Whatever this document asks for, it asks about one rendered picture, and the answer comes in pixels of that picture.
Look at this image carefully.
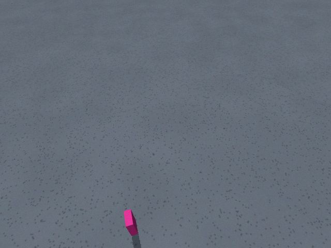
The carton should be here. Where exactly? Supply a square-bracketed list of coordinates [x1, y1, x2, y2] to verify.
[124, 209, 138, 236]

